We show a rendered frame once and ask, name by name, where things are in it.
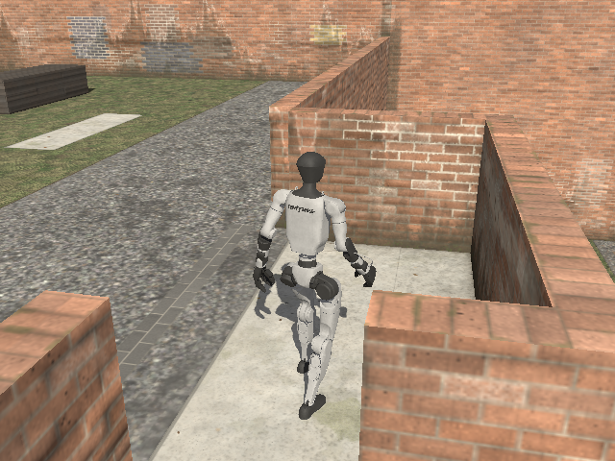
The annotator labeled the left robot forearm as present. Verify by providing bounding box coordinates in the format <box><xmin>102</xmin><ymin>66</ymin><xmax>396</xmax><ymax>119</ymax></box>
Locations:
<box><xmin>256</xmin><ymin>232</ymin><xmax>272</xmax><ymax>268</ymax></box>

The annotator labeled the robot right hand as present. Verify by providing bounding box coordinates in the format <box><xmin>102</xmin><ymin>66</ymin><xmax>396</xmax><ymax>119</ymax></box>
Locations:
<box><xmin>355</xmin><ymin>265</ymin><xmax>377</xmax><ymax>287</ymax></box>

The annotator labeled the robot left upper arm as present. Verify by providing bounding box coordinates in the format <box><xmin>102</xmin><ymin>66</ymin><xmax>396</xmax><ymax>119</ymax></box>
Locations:
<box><xmin>260</xmin><ymin>189</ymin><xmax>293</xmax><ymax>239</ymax></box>

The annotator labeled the robot right upper arm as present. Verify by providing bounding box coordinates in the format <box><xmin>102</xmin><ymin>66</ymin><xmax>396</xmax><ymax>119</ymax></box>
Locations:
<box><xmin>324</xmin><ymin>197</ymin><xmax>349</xmax><ymax>252</ymax></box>

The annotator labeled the robot right thigh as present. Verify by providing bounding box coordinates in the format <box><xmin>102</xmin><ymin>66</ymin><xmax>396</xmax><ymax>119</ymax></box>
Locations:
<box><xmin>311</xmin><ymin>274</ymin><xmax>342</xmax><ymax>355</ymax></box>

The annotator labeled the robot left thigh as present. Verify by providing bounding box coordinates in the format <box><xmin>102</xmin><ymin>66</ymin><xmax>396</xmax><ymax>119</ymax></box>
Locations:
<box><xmin>280</xmin><ymin>262</ymin><xmax>316</xmax><ymax>322</ymax></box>

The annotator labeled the right robot forearm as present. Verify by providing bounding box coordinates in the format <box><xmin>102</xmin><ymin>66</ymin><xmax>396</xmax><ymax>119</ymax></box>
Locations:
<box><xmin>343</xmin><ymin>238</ymin><xmax>370</xmax><ymax>275</ymax></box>

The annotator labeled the robot left hand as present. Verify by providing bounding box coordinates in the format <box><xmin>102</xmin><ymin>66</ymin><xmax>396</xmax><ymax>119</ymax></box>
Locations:
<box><xmin>253</xmin><ymin>266</ymin><xmax>275</xmax><ymax>293</ymax></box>

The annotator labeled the robot thigh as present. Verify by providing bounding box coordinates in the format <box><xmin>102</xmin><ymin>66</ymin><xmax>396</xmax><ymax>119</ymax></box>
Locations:
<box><xmin>311</xmin><ymin>274</ymin><xmax>342</xmax><ymax>355</ymax></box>
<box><xmin>280</xmin><ymin>262</ymin><xmax>316</xmax><ymax>322</ymax></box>

